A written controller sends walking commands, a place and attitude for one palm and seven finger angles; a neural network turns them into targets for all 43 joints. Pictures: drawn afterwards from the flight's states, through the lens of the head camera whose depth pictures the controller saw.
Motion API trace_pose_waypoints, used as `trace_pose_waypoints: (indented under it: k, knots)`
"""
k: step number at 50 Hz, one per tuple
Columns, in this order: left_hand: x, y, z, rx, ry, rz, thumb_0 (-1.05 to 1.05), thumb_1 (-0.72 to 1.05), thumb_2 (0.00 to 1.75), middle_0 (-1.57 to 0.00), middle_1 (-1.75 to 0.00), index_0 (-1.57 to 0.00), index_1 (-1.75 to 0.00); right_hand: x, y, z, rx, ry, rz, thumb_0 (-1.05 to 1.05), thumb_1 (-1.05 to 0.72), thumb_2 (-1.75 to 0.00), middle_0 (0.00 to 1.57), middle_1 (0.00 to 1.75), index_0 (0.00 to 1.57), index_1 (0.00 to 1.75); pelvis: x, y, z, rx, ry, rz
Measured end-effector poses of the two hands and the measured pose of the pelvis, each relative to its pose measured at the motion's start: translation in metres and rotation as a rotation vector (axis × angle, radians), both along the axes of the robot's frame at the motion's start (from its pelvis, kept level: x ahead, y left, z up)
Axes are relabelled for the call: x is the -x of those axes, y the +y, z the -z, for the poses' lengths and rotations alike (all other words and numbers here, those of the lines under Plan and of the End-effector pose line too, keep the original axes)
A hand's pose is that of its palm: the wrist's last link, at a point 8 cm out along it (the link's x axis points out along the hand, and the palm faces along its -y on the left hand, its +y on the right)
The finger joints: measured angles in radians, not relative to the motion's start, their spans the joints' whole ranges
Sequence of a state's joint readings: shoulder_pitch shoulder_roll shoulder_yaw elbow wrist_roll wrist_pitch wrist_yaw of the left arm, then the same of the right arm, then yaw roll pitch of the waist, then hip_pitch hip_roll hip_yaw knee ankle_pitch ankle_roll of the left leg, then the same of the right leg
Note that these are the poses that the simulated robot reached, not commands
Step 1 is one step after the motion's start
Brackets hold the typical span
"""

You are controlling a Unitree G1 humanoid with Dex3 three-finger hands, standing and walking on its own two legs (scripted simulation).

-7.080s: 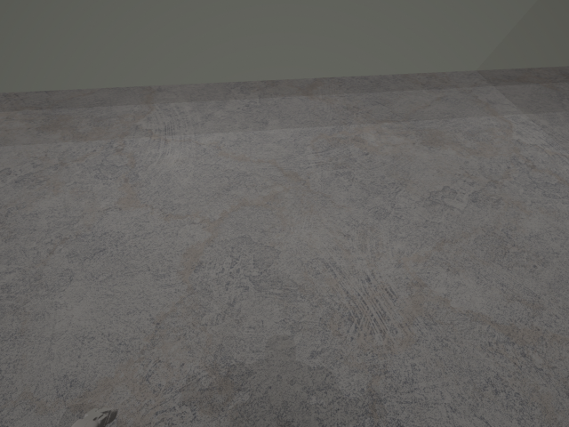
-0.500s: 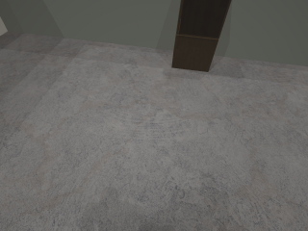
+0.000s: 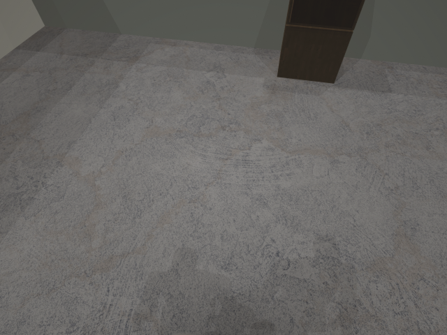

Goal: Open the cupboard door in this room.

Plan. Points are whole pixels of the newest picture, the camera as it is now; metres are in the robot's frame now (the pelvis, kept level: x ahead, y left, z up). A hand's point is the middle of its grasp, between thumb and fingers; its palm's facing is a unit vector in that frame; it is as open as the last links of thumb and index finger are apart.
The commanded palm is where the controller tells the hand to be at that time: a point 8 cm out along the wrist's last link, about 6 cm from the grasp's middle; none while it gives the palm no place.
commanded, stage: turn or walk to find it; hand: left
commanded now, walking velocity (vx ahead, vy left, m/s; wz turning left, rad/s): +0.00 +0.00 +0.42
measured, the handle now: out of the picture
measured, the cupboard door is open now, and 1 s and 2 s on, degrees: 0 0 0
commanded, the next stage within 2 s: stand and wait in 0.14 s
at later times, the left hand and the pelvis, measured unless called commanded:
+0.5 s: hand out of the picture +0.06 +0.20 -0.16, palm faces +0.13 -0.96 -0.25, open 7.4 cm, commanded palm none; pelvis +0.01 +0.00 +0.00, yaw +7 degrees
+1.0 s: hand out of the picture -0.02 +0.13 -0.16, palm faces +0.16 -0.97 -0.17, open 7.4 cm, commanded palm none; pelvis +0.02 -0.02 +0.01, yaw +7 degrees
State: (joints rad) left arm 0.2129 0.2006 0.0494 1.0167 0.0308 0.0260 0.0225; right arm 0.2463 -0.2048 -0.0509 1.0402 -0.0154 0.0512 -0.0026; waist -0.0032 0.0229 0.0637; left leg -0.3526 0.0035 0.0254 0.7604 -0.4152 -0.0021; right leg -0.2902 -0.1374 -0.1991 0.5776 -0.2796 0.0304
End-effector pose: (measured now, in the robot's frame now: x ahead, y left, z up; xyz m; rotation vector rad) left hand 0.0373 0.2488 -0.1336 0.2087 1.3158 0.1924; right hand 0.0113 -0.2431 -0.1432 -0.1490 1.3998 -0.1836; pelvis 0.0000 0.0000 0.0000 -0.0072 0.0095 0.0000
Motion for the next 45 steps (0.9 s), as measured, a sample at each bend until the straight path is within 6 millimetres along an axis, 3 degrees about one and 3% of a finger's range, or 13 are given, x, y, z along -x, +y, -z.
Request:
trace_pose_waypoints:
  k: [8,15,22,29,45]
  knots:
    - [-0.002,0.022,0.024,0.054,-0.048,-0.065,0.0,0.91,0.9,-0.2,-0.3,-0.2,-0.3,-0.036,0.009,-0.01,0.073,-0.083,-0.093,0.01,-0.91,-0.9,0.2,0.3,0.2,0.3,0.003,0.023,0.012,0.001,-0.005,-0.08]
    - [-0.009,0.027,0.002,0.053,-0.059,-0.078,0.0,0.91,0.9,-0.2,-0.3,-0.2,-0.29,-0.056,0.027,-0.026,0.059,-0.125,-0.133,0.0,-0.91,-0.9,0.2,0.3,0.2,0.3,-0.002,0.027,-0.008,0.006,0.01,-0.107]
    - [-0.011,0.012,-0.009,0.028,-0.071,-0.092,0.0,0.91,0.9,-0.2,-0.3,-0.2,-0.29,-0.067,0.033,-0.014,-0.008,-0.128,-0.148,0.0,-0.9,-0.9,0.21,0.3,0.2,0.3,-0.01,0.015,-0.01,-0.018,0.004,-0.124]
    - [0.008,-0.02,-0.014,0.007,-0.042,-0.103,0.0,0.91,0.9,-0.2,-0.3,-0.2,-0.3,-0.066,0.017,0.006,-0.06,-0.104,-0.123,0.0,-0.92,-0.9,0.21,0.3,0.2,0.3,-0.019,-0.004,-0.007,-0.026,-0.019,-0.133]
    - [0.058,-0.06,-0.002,0.087,0.08,-0.166,0.0,0.91,0.9,-0.2,-0.3,-0.2,-0.3,-0.031,0.002,-0.005,-0.034,0.011,-0.136,0.0,-0.91,-0.9,0.2,0.3,0.2,0.3,-0.021,-0.021,-0.013,-0.021,-0.044,-0.133]
